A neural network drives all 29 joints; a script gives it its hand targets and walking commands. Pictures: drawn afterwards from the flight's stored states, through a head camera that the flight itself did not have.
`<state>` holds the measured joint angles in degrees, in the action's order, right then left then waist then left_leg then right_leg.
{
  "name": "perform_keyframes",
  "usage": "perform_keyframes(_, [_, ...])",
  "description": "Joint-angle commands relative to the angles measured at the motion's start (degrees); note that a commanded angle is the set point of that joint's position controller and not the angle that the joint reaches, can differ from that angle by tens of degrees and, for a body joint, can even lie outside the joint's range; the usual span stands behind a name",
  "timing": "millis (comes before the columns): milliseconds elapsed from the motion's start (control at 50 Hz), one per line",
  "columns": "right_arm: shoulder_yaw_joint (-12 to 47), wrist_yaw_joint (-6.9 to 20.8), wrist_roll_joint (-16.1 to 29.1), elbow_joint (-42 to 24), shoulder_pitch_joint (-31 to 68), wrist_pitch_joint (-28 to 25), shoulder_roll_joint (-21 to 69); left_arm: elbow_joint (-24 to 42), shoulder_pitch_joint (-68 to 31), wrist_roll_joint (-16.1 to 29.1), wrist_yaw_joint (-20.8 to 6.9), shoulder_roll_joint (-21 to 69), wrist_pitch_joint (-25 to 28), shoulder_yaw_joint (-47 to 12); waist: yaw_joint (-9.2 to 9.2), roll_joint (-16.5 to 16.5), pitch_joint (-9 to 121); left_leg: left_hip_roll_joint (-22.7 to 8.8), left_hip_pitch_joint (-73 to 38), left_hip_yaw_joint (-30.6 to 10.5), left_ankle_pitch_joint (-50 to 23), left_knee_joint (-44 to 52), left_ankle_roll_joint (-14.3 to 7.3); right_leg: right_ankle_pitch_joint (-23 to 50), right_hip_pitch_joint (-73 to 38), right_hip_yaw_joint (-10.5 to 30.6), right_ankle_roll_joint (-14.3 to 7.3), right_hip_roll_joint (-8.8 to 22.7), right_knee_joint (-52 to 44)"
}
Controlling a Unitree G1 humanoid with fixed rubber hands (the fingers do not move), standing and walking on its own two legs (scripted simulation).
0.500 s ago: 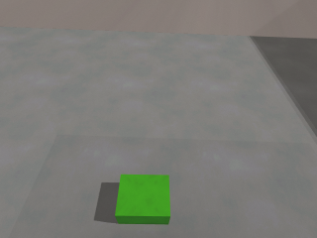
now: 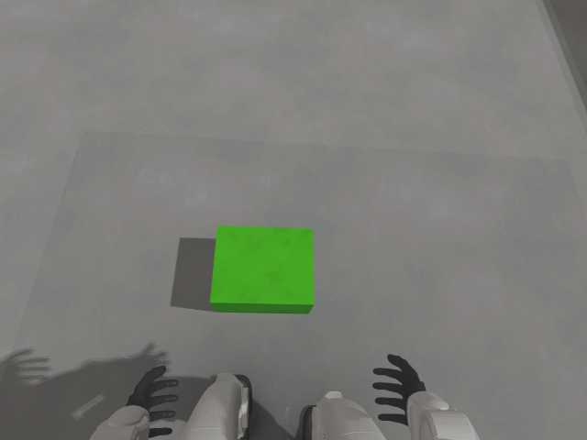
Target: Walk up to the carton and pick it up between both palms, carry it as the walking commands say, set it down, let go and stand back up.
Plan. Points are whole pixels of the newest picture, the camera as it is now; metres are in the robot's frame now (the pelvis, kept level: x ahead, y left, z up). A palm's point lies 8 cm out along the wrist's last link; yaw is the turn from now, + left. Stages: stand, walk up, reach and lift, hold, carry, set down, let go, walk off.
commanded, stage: reach and lift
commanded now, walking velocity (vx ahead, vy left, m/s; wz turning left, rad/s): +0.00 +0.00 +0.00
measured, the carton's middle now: (264, 271) +0.50 +0.05 -0.66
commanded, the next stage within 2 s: none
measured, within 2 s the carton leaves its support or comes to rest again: neither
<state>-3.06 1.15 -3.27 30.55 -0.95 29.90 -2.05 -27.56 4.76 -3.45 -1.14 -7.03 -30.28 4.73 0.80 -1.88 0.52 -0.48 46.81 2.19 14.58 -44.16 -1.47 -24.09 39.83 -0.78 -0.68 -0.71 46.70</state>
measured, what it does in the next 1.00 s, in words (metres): lowers itself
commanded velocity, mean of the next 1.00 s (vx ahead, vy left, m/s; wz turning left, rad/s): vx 0.00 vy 0.00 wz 0.00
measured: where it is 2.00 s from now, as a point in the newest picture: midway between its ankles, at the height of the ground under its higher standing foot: outside the picture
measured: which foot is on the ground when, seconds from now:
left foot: down 0.00-1.00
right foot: down 0.00-1.00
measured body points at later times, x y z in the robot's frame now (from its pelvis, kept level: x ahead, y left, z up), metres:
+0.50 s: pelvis -0.09 +0.02 -0.05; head +0.12 +0.03 +0.35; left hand +0.25 +0.26 -0.17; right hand +0.27 -0.20 -0.16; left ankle +0.06 +0.11 -0.70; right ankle -0.02 -0.11 -0.70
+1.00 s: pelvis -0.04 +0.02 -0.07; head +0.24 +0.04 +0.28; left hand +0.42 +0.30 -0.19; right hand +0.41 -0.19 -0.19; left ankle +0.06 +0.11 -0.70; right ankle -0.02 -0.11 -0.70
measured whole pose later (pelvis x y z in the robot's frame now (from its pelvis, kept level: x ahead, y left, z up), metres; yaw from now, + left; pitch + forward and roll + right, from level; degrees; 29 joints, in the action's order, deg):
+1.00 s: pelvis -0.04 +0.02 -0.07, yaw -2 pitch +36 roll -4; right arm -13.0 -3.3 5.8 41.7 47.3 14.4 -13.4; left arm -49.3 -51.1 4.8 -7.3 -26.3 -13.7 14.8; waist -0.9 -0.4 -1.9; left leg -1.2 81.7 1.3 15.9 -61.7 -3.0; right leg -26.1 73.9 -1.6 1.1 -1.2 64.1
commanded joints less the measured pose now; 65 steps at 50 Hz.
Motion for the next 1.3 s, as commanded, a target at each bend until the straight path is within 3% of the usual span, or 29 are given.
perform_keyframes(0, [-4.66, -0.13, 0.71, -18.39, 10.91, -6.28, -15.39, 15.32, -6.3, 2.16, -0.66, -9.47, 6.04, 5.86, -1.31, 3.64, 44.09, -0.88, -33.87, -7.33, -41.17, -10.47, 1.68, 27.76, 9.43, 3.0, -0.68, -1.83, 2.51])
perform_keyframes(40, [-4.24, 0.79, 2.76, -14.66, 9.85, -5.17, -17.12, 17.17, -4.97, 6.4, -0.46, -6.66, 4.19, 0.0, 0.84, 4.97, 37.69, 0.57, -33.44, -6.08, -31.16, -9.07, 1.62, 19.29, 13.94, -0.26, -0.53, -1.97, 3.52])
perform_keyframes(60, [-5.74, 0.61, 4.35, -14.27, 7.15, -3.63, -17.38, 17.96, -6.37, 5.8, -0.22, -6.3, 2.37, -0.06, -0.61, 10.53, 37.65, 0.12, -34.51, -5.4, -27.26, -10.23, 2.21, 13.7, 17.25, 0.95, -2.01, -1.58, 3.21])
perform_keyframes(100, [1.91, 1.31, 9.0, -13.57, 12.06, -1.21, -11.56, 18.71, -6.98, 4.54, -0.2, -8.68, 0.59, 3.53, -8.23, 6.51, 33.57, 0.85, -29.05, -2.31, -16.05, -8.91, 1.1, 7.05, 14.36, 1.49, -1.64, -0.14, 1.42])
perform_keyframes(180, [-4.29, 0.83, 7.93, -10.2, 14.2, 1.34, -16.67, 17.17, -17.99, 4.98, -0.04, -12.66, -3.03, 0.93, 0.19, 6.04, 18.8, 0.02, -21.49, -2.29, 9.42, -4.57, 2.07, -11.05, 21.93, -0.86, -1.99, -0.51, 0.04])
perform_keyframes(240, [-2.05, -0.33, 10.1, -9.75, 29.75, 1.19, -16.1, 10.83, -29.21, 7.79, -1.63, -10.59, -3.02, 2.73, -2.87, 1.19, 14.5, 0.26, -19.74, -2.49, 18.68, -4.04, 1.13, -15.85, 20.05, 0.67, -1.23, 1.47, 0.5])
perform_keyframes(260, [-5.34, -1.08, 5.65, -7.85, 32.24, 0.91, -18.69, 11.72, -35.26, 6.12, -1.84, -13.6, -2.65, 3.99, -0.29, -1.15, 13.95, 0.28, -15.94, -2.7, 17.73, -5.04, 1.67, -15.32, 18.34, 0.78, -0.64, 1.78, 0.52])
perform_keyframes(280, [-2.69, -1.99, 9.29, -10.35, 36.84, 0.73, -15.23, 5.66, -34.42, 7.06, -2.32, -13.63, -2.36, 3.29, -3.01, -2.42, 11.69, 0.89, -15.88, -1.17, 16.5, -5.07, 0.31, -15.4, 14.68, 1.33, -0.36, 1.73, -1.27])
perform_keyframes(340, [-8.48, -4.13, 5.95, -7.02, 41.17, -1.38, -20.55, 7.69, -41.74, 5.73, -2.51, -18.31, 0.21, 6.0, -2.35, 4.9, 23.68, 0.22, -18.68, -2.1, 12.24, -3.95, 2.04, -5.69, 9.21, -0.48, 0.32, 0.62, 2.12])
perform_keyframes(360, [-6.95, -4.55, 4.05, -6.65, 45.57, -1.82, -18.59, 1.79, -43.81, 5.79, -2.59, -19.13, 0.94, 6.33, -1.14, -3.49, 25.19, 1.11, -13.52, -1.27, 11.08, -5.9, 0.69, -7.13, 7.83, 0.73, 1.39, 0.34, 1.75])
perform_keyframes(460, [-10.66, -4.37, 6.56, 0.26, 51.89, -3.73, -24.39, 1.48, -59.07, 9.5, -1.03, -21.61, 2.28, 4.22, 0.85, 3.02, 34.42, -0.42, -25.06, -6.73, 14.36, -5.91, 3.18, -6.62, 17.7, -1.39, -0.03, -0.48, 6.33])
perform_keyframes(540, [-8.38, -4.14, 10.84, -0.23, 57.96, -5.54, -24.36, -0.85, -60.04, 8.85, -1.45, -22.9, 3.4, 5.48, -3.77, 7.13, 46.06, -0.01, -25.99, -4.77, 12.04, -6.89, 3.12, -4.67, 16.98, -2.58, 0.14, -1.5, 7.23])
perform_keyframes(560, [-8.98, -3.99, 10.08, 0.26, 52.86, -5.84, -23.51, -3.05, -56.9, 8.24, -1.37, -23.19, 3.54, 4.72, -1.64, 7.87, 42.52, -0.59, -26.92, -6.12, 8.38, -5.64, 3.4, -2.23, 19.84, -2.55, 0.76, -1.48, 5.65])
perform_keyframes(580, [-7.6, -4.21, 10.84, 0.93, 54.37, -5.68, -21.99, -3.6, -57.58, 7.72, -1.21, -25.38, 4.28, 7.32, -4.94, 3.8, 42.75, 0.63, -25.55, -2.84, 4.11, -9.35, 3.31, -2.02, 19.27, -2.09, 0.25, -1.82, 5.76])
perform_keyframes(620, [-11.34, -4.23, 7.3, 4.63, 50.63, -7.97, -25.02, -1.89, -60.48, 6.66, -1.24, -25.94, 5.91, 7.61, -0.26, 5.28, 46.09, 1.02, -23.43, -3.74, -0.34, -9.83, 4.17, 0.31, 20.25, -0.7, 1.14, -2.18, 5.91])
perform_keyframes(720, [-8.36, -4.56, 10.6, -0.89, 56.86, -12.31, -20.19, -6.04, -63.04, 6.05, -3.58, -29.92, 12.42, 10.91, -3.94, 2.3, 56.63, 1.13, -19.35, -4.01, -20.79, -15.75, 1.86, 11.02, 18.52, 0.03, 2.31, -3.18, 8.85])
perform_keyframes(740, [-11.96, -5.21, 10.14, -4.44, 58.14, -13.68, -23.28, 0.25, -69.96, 5.7, -3.47, -31.84, 13.65, 11.36, -1.29, 8.28, 60.01, 0.93, -22.04, -4.38, -25.53, -17.3, 2.16, 13.73, 21.43, 0.83, 2.26, -2.41, 9.19])
perform_keyframes(760, [-9.04, -5.03, 11.54, -7.97, 59.79, -14.06, -22.63, -3.42, -63.54, 5.55, -3.53, -30.97, 14.59, 13.79, -6.57, 7.34, 63.52, 1.0, -27.37, -5.39, -33.54, -18.05, 1.35, 16.51, 21.33, 0.61, 2.34, -2.98, 10.02])
perform_keyframes(780, [-11.92, -5.04, 8.8, -0.76, 52.01, -14.19, -22.94, -3.8, -63.41, 5.33, -3.57, -30.37, 14.88, 8.91, -0.76, 11.06, 60.26, 0.23, -32.48, -7.11, -37.71, -17.62, 2.19, 14.17, 30.23, -0.79, 2.38, -3.63, 8.72])
perform_keyframes(820, [-12.67, -4.68, 8.8, 3.58, 58.96, -15.47, -23.69, -9.61, -69.89, 9.1, -4.52, -26.86, 16.02, 7.88, 1.83, 8.6, 53.83, 0.56, -26.46, -6.8, -31.08, -18.8, 2.35, 10.91, 37.44, -0.98, 2.27, -3.7, 9.06])
perform_keyframes(840, [-10.42, -4.36, 10.7, 5.49, 56.51, -16.23, -20.34, -13.78, -67.3, 8.41, -5.29, -26.4, 16.72, 9.76, -1.54, 7.91, 54.22, 0.67, -26.48, -7.05, -31.6, -18.61, 1.73, 11.66, 35.59, -0.33, 2.33, -3.55, 8.22])
perform_keyframes(920, [-11.86, -4.7, 9.92, 2.35, 62.01, -19.06, -19.6, -14.98, -70.76, 8.7, -6.77, -30.21, 20.13, 12.25, -0.73, 2.54, 56.08, 0.35, -17.75, -6.98, -35.53, -21.17, 1.38, 18.95, 34.92, -0.46, 3.07, -2.81, 10.59])
perform_keyframes(1020, [-12.66, -4.06, 7.06, 2.85, 67.39, -19.63, -25.72, -15.57, -76.75, 9.61, -6.2, -33.41, 20.53, 13.82, -0.44, 5.38, 66.6, -0.41, -28.73, -8.46, -43.25, -21.13, 1.48, 17.24, 37.5, -1.95, 3.17, -3.85, 11.55])
perform_keyframes(1080, [-12.79, -4.58, 9.41, -0.95, 74.14, -18.81, -23.43, -14.86, -82.25, 7.12, -6.76, -35.32, 20.65, 15.9, -5.71, 8.46, 66.93, 0.21, -25.56, -7.07, -41.99, -22.4, 0.66, 17.84, 39.98, -0.09, 3.99, -2.63, 11.93])
perform_keyframes(1160, [-12.34, -4.58, 8.34, -3.16, 77.97, -17.71, -26.88, -9.04, -88.45, 8.75, -5.86, -35.6, 19.13, 14.64, -1.29, 4.43, 80.58, 0.19, -34.18, -7.56, -43.62, -23.26, 0.96, 17.33, 36.15, -1.61, 3.37, -4.29, 13.45])
perform_keyframes(1200, [-14.24, -5.18, 8.37, -4.68, 84.39, -16.25, -28.75, -13.93, -89.78, 9.07, -5.73, -38.7, 18.4, 15.48, -3.4, 2.89, 79.07, 0.99, -28.97, -6.1, -32.95, -20.5, -0.02, 15.43, 29.07, -2.26, 3.96, -3.97, 13.8])
perform_keyframes(1220, [-13.11, -5.96, 9.67, -11.47, 82.35, -14.55, -29.38, -1.79, -91.76, 11.04, -4.6, -40.08, 17.27, 14.17, -1.74, 1.59, 99.94, 2.6, -42.91, -5.24, -37.55, -19.83, -0.67, 19.9, 16.13, -3.02, 3.03, -4.42, 12.46])
perform_keyframes(1240, [-12.13, -5.61, 11.53, -0.43, 84.58, -13.82, -28.24, -16.17, -92.39, 10.85, -4.81, -39.92, 16.44, 13.52, -3.11, 5.18, 81.84, 1.25, -31.42, -5.73, -31.64, -22.4, -0.31, 13.23, 30.04, -1.42, 2.69, -3.1, 14.84])
perform_keyframes(1280, [-13.11, -6.13, 10.72, -9.92, 85.69, -12.39, -26.14, -4.66, -96.06, 10.67, -5.04, -38.7, 15.89, 10.92, -1.23, 4.78, 95.9, 2.77, -38.33, -4.8, -29.82, -19.97, -0.87, 17.54, 18.22, -1.09, 2.74, -3.5, 13.18])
